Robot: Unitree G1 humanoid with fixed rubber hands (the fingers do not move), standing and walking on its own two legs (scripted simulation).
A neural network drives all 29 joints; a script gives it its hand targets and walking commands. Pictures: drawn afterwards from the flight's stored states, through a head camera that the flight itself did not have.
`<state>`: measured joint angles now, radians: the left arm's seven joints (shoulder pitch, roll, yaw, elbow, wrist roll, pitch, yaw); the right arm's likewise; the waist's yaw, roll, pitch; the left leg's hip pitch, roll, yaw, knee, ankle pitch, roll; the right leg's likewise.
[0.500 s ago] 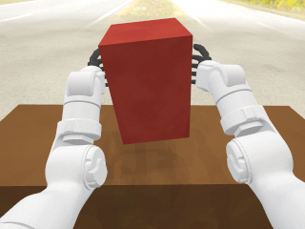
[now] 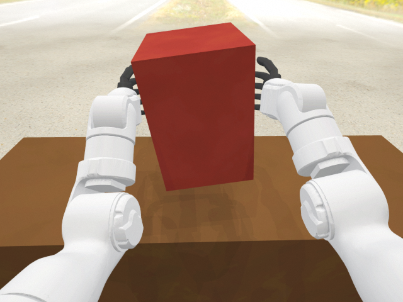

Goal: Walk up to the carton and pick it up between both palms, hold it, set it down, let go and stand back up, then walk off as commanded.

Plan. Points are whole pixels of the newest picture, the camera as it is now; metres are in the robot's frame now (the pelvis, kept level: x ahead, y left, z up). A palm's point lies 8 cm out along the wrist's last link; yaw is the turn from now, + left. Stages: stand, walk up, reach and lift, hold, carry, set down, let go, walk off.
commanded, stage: hold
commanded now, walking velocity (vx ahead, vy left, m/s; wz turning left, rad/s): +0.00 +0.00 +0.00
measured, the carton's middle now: (199, 105) +0.40 +0.00 +0.27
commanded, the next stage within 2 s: set down in 0.32 s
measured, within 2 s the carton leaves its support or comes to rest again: neither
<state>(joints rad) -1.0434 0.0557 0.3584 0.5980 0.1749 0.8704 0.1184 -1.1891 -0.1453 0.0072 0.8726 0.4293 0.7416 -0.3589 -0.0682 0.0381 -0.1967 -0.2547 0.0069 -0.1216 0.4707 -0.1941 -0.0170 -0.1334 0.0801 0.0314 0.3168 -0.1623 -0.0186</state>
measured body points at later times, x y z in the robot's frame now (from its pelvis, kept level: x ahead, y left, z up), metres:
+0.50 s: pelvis +0.01 +0.00 +0.00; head -0.08 +0.01 +0.44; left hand +0.41 +0.13 +0.29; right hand +0.40 -0.13 +0.31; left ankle +0.04 +0.12 -0.74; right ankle +0.01 -0.11 -0.74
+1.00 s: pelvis +0.01 +0.00 +0.00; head -0.05 +0.03 +0.45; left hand +0.43 +0.15 +0.23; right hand +0.42 -0.11 +0.24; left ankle +0.04 +0.12 -0.74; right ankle +0.01 -0.11 -0.74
